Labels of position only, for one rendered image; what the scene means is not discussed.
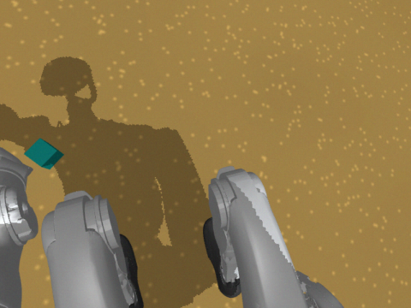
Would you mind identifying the cube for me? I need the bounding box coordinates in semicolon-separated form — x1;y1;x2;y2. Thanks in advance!
24;138;64;169

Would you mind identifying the left robot arm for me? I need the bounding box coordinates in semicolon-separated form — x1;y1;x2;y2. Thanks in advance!
0;147;39;308

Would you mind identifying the right robot foot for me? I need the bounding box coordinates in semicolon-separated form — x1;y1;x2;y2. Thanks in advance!
203;218;241;298

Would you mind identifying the right robot hand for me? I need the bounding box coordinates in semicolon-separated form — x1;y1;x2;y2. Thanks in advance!
296;271;344;308

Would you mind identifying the left robot hand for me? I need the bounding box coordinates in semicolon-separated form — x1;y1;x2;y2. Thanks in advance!
23;164;33;176

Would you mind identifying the left robot foot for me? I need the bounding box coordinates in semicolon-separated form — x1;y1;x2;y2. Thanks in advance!
120;234;144;308

